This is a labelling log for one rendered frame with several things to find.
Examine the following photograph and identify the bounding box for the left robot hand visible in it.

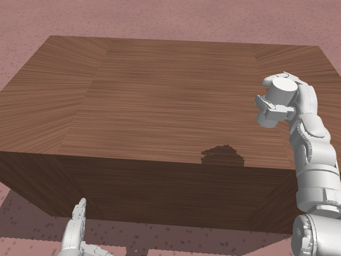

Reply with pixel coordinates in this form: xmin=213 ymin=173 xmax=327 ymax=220
xmin=60 ymin=198 xmax=114 ymax=256

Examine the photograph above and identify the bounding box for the can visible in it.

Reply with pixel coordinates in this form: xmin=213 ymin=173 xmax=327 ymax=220
xmin=256 ymin=77 xmax=298 ymax=128

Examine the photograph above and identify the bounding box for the right robot arm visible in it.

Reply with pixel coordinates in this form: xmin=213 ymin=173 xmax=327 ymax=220
xmin=289 ymin=113 xmax=341 ymax=256

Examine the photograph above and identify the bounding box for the right robot hand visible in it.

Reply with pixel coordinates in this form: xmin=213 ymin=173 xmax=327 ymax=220
xmin=254 ymin=71 xmax=318 ymax=125

